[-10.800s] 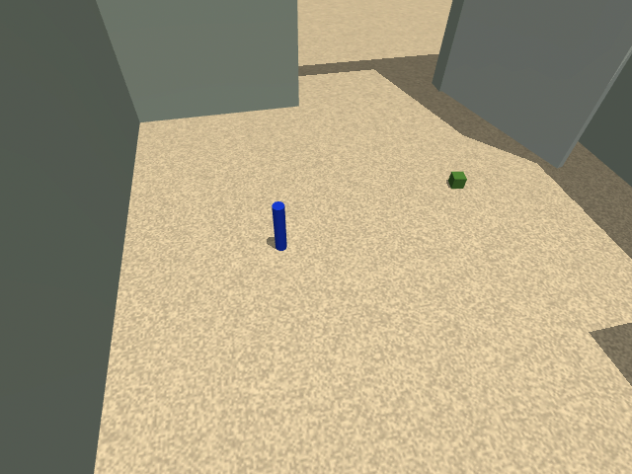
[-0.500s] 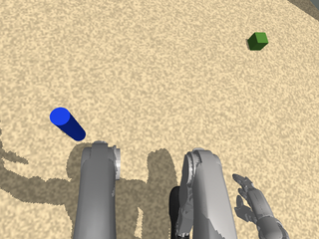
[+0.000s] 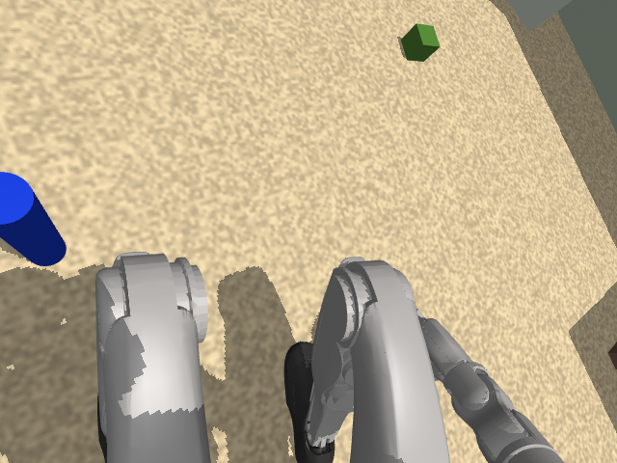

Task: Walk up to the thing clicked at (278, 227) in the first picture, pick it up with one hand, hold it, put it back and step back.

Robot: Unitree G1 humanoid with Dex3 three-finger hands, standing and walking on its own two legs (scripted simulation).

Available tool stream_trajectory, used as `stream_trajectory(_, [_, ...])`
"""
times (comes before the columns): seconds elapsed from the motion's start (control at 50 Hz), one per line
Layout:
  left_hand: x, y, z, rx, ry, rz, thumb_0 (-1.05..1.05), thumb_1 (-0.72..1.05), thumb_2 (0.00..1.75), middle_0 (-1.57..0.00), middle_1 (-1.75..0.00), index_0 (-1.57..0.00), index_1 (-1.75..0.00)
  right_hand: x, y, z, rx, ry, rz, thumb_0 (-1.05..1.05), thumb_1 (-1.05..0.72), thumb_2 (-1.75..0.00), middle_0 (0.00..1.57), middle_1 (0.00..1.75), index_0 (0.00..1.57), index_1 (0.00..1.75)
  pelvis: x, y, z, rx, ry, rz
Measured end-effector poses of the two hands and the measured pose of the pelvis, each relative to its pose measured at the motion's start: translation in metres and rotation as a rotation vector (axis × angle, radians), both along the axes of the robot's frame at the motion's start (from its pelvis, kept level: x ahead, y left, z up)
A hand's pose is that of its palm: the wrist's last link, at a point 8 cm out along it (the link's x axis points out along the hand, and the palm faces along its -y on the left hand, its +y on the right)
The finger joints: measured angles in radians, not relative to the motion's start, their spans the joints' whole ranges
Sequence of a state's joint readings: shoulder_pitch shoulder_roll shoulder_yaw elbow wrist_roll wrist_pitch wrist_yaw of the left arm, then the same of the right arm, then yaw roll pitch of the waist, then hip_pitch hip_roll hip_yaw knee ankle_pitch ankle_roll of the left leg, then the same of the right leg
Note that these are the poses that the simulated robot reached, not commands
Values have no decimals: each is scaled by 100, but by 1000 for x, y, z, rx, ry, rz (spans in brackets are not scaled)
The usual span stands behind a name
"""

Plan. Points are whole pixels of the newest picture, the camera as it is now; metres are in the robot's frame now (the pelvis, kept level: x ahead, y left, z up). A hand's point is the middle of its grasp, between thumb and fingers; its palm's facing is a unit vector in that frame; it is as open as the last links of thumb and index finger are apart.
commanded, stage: close in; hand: left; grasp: from the side
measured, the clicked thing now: (28, 229) +0.36 +0.30 -0.16
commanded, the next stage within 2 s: close in 0.70 s
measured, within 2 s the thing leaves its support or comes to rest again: leaves its support in 1.90 s
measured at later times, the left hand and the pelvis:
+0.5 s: hand (3, 253) +0.32 +0.31 -0.14, palm faces +0.36 -0.93 +0.04, open 17.7 cm; pelvis -0.01 +0.01 -0.01, yaw -1 degrees
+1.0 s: hand (22, 239) +0.34 +0.30 -0.14, palm faces +0.39 -0.92 +0.02, open 16.0 cm; pelvis -0.01 +0.01 +0.00, yaw -2 degrees
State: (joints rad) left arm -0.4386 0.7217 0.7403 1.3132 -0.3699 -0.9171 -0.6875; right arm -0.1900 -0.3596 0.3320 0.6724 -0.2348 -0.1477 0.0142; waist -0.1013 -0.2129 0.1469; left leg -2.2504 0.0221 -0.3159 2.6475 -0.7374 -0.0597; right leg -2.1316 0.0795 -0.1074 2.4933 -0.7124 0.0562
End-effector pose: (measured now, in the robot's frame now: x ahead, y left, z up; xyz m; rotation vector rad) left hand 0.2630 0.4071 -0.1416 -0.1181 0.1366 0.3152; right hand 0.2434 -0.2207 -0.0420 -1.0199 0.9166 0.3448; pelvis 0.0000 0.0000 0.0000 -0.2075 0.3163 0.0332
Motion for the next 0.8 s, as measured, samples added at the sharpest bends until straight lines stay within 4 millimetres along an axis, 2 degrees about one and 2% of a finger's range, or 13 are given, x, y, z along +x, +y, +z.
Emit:
stream_trajectory(0.1, [8, -15, -13, 25, -16, 15, -1, -61, 0, -9, -7, -7, -7, -6, 3, 4, -36, 16, 11, 0, -93, -91, 20, 30, 21, 30, -3, 4, -4, -21, -34, -8])
stream_trajectory(0.22, [9, -28, -7, 58, -70, 60, -1, -61, 2, -8, -8, -7, -8, -19, 6, 4, -46, 56, -5, 0, -93, -91, 20, 30, 21, 30, -7, 8, -5, -34, -50, -6])
stream_trajectory(0.38, [16, -47, -2, 79, -76, 30, -1, -61, 2, -7, -8, -7, -7, -35, 9, 3, -25, 84, -18, 0, -92, -91, 20, 30, 21, 30, -12, 9, -6, -38, -76, -7])
stream_trajectory(0.62, [26, -57, -3, 106, -96, 48, -1, -59, 5, -7, -7, -7, -7, -52, 2, 5, -48, 132, -31, 0, -91, -90, 20, 30, 21, 30, -14, 8, -7, -42, -92, -14])
stream_trajectory(0.8, [30, -65, -6, 102, -98, 58, -1, -56, 8, -6, -7, -6, -6, -54, -3, 7, -68, 161, -39, 0, -90, -90, 20, 30, 21, 30, -13, 7, -5, -47, -88, -15])
